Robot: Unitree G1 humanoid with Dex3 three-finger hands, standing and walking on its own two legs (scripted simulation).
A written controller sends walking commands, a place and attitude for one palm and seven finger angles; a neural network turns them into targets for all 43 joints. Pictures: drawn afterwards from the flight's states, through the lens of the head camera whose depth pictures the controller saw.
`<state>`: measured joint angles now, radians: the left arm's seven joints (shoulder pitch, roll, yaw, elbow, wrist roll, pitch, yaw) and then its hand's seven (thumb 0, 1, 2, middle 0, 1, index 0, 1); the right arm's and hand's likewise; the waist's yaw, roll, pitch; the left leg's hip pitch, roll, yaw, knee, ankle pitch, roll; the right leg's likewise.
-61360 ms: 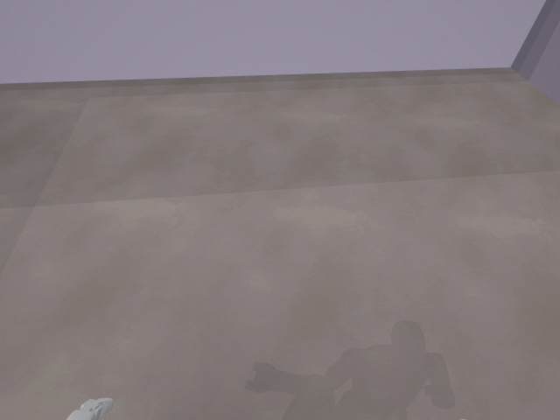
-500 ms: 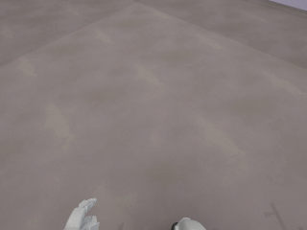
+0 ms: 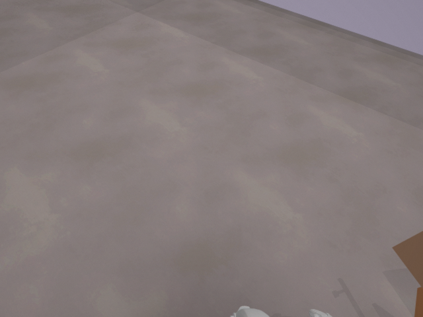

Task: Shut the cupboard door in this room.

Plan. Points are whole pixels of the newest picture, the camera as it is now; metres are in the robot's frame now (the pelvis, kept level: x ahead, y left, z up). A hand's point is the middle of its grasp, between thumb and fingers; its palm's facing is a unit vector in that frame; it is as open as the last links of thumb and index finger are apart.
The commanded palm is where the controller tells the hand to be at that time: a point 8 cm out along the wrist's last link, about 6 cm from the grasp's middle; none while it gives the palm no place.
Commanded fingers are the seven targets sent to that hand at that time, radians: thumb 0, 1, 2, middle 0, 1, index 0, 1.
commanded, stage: turn to face it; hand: left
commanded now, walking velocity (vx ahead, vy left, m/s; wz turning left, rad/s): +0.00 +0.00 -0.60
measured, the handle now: out of the picture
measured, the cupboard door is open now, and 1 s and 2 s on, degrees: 52 52 52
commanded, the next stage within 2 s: take the last steps up to it in 1.76 s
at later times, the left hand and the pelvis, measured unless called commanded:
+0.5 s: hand (159, 288) +0.19 +0.12 -0.15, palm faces -0.31 -0.91 -0.28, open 7.3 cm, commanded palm none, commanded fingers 0.00 0.90 0.90 -0.20 -0.30 -0.20 -0.30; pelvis +0.02 -0.04 -0.01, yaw -19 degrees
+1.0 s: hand (165, 257) +0.26 +0.13 -0.16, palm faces -0.55 -0.81 -0.21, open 7.3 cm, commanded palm none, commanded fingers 0.00 0.90 0.90 -0.20 -0.30 -0.20 -0.30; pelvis +0.07 +0.00 +0.00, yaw -37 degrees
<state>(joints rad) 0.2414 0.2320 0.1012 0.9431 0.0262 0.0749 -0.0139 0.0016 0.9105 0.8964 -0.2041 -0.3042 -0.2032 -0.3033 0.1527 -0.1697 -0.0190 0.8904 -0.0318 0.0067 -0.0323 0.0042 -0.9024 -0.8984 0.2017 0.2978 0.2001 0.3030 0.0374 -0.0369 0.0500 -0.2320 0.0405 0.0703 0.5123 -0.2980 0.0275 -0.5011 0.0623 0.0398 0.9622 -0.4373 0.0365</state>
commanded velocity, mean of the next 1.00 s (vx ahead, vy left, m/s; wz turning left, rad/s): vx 0.00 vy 0.00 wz -0.60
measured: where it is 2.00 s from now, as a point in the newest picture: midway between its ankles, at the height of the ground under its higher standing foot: outside the picture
